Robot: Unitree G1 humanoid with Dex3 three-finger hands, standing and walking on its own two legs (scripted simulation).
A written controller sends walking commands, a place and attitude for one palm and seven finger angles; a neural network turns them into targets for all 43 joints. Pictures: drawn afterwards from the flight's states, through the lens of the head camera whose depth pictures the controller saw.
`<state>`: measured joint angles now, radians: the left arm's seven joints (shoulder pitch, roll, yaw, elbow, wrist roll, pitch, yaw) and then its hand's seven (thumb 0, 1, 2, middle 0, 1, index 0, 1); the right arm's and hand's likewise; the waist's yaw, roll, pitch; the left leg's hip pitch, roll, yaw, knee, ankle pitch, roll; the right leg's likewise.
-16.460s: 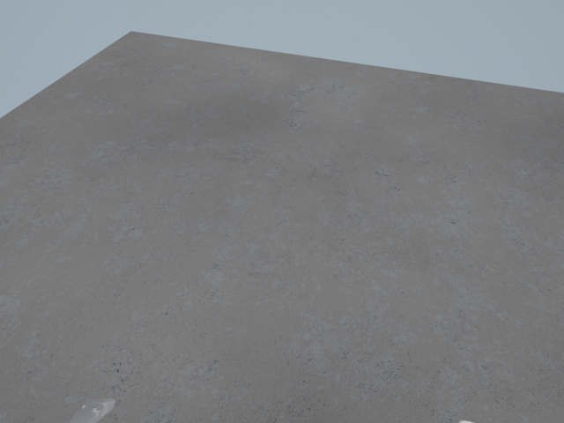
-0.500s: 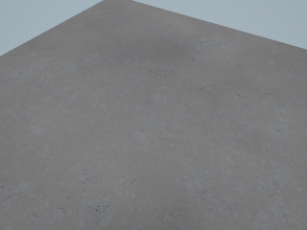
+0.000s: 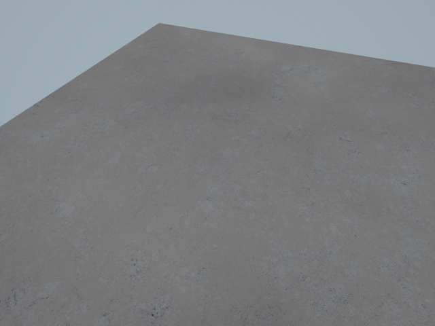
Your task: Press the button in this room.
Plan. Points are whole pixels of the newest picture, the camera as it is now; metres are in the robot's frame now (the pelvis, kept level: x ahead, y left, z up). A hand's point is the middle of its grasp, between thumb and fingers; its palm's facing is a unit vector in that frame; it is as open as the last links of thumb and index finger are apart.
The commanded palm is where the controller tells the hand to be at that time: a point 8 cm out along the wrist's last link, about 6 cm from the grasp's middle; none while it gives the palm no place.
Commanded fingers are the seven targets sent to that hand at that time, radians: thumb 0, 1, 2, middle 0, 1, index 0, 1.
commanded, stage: turn or walk to find it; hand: left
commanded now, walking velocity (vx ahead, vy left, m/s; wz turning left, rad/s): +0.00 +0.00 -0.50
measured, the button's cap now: out of the picture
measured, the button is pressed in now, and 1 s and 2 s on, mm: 0 0 0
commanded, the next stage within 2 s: none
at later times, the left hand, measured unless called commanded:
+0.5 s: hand out of the picture +0.07 +0.23 -0.17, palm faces -0.13 -0.97 -0.23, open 7.4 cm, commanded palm none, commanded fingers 0.00 0.90 0.90 -0.20 -0.30 -0.20 -0.30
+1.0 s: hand out of the picture +0.12 +0.13 -0.15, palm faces -0.42 -0.87 -0.27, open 7.4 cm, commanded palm none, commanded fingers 0.00 0.90 0.90 -0.20 -0.30 -0.20 -0.30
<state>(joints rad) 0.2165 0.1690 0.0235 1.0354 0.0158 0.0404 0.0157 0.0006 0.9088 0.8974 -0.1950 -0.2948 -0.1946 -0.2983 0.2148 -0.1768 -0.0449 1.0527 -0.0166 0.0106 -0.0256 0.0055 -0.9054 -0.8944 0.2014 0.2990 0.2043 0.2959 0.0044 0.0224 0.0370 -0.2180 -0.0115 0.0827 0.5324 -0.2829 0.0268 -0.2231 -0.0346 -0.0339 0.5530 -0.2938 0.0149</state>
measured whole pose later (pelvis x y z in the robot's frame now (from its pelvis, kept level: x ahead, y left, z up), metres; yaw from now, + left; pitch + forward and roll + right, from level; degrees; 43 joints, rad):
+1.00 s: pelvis -0.05 -0.02 +0.01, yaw -27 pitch +0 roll +2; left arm 0.17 0.19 0.05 0.92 0.02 0.03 0.00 0.00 0.90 0.90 -0.20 -0.30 -0.20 -0.30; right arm 0.17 -0.26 -0.07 0.95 -0.02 0.06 -0.02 0.01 -0.91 -0.89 0.20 0.30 0.20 0.30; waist 0.00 0.03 0.12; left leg -0.48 0.08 0.02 1.08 -0.40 -0.07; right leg -0.28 0.02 -0.01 0.52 -0.24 -0.06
